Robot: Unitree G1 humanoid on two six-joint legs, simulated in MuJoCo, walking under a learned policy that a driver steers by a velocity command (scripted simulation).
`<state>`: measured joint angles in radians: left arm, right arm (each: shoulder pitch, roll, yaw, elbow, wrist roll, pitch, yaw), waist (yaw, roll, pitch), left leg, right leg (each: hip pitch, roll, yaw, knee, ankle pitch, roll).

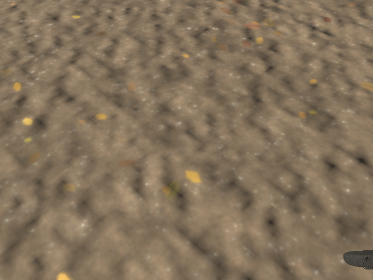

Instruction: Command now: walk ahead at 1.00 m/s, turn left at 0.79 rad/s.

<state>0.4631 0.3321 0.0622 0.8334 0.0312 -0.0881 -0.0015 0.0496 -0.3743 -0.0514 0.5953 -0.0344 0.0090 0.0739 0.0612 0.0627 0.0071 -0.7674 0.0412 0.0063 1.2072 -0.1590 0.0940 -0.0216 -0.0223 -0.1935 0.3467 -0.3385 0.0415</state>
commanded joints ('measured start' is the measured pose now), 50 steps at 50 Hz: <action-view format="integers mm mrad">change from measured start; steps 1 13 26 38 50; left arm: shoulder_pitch -99 -113 -410 -341 -300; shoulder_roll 58 73 -7 95 124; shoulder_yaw -3 -22 -19 26 73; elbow -55 -138 -196 -292 -319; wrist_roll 2 -42 -43 -29 -55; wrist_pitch -39 -1 -39 61 144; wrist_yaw -6 16 -46 3 49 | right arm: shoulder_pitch -80 312 299 188 64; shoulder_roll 19 -139 -25 2 -10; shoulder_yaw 28 -47 -15 -7 -34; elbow -99 118 211 42 51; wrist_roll -2 15 40 13 51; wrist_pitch -8 -57 -83 -19 -51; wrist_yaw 20 -79 -122 -107 -98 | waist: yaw -76 -132 -110 -105 -64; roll -111 -56 19 -61 -267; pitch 122 -142 -37 -78 -129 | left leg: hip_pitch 27 993 610 169 476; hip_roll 22 254 24 -80 -121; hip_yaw -3 -502 -59 -157 -180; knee -206 -793 -878 -36 -759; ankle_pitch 123 666 587 -254 -25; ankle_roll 13 265 17 -141 -140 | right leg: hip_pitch -122 -708 -357 -309 -282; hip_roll -205 -49 72 -73 19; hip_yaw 44 214 136 656 785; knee -264 1148 154 -64 31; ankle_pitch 392 -19 631 331 48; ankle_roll -93 -57 -49 -302 -162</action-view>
